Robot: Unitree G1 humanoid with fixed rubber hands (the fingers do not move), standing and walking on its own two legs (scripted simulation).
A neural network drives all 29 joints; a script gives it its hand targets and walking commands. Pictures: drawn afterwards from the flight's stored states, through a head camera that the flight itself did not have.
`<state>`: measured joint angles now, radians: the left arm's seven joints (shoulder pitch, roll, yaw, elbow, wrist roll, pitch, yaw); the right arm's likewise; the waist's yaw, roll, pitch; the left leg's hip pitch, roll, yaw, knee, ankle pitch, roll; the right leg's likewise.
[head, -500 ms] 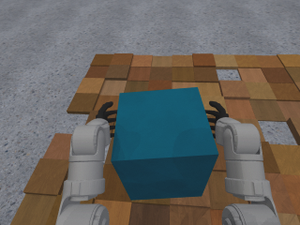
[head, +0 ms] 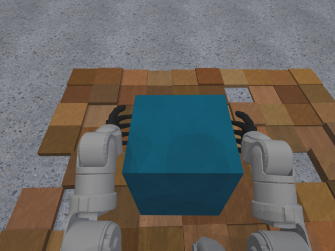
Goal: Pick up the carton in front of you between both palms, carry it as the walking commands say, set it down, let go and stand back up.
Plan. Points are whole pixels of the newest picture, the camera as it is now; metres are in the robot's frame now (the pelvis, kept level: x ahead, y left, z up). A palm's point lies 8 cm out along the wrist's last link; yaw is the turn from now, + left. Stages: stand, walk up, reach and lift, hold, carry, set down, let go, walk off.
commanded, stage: carry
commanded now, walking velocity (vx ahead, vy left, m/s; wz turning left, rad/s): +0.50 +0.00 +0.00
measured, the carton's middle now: (179, 159) +0.35 -0.02 +0.02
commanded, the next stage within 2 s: none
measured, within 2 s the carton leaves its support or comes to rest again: neither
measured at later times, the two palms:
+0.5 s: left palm (102, 35) +0.64 +0.19 +0.18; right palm (208, 32) +0.67 -0.11 +0.18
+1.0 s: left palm (120, 2) +0.97 +0.18 +0.15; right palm (197, 5) +0.96 -0.12 +0.14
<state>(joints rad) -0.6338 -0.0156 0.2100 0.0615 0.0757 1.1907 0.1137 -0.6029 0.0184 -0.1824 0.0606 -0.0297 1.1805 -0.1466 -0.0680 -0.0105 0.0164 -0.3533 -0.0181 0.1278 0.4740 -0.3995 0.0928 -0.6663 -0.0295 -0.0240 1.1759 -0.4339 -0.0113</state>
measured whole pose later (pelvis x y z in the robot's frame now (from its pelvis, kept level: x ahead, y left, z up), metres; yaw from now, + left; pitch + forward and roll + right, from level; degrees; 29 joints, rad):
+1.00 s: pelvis +0.60 +0.03 +0.02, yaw +1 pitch +5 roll +0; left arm -0.74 -0.01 0.27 0.16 0.11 1.26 0.11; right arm -0.72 0.04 -0.25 0.18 -0.09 1.24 -0.13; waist -0.06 -0.02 -0.06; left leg -0.09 -0.02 0.11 0.41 -0.41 0.05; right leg -0.63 -0.03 -0.07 0.65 -0.06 -0.04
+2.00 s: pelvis +1.24 -0.04 +0.00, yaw +1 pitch +4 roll +2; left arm -0.83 0.01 0.26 0.04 0.06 1.36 0.13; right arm -0.84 -0.03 -0.23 0.04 -0.04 1.39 -0.16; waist 0.03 0.02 -0.03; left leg -0.46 0.01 0.01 1.20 -0.45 0.02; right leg -0.45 0.01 -0.11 0.60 -0.20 -0.03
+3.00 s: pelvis +1.92 -0.14 -0.01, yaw +2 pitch +3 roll +1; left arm -0.19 -0.14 0.13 -0.24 0.12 1.25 0.08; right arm -0.20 0.13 -0.13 -0.23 -0.13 1.27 -0.10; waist 0.02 0.03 -0.16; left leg -0.49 0.08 0.05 1.14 -0.32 0.01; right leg -0.31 -0.02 -0.21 0.45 -0.20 -0.09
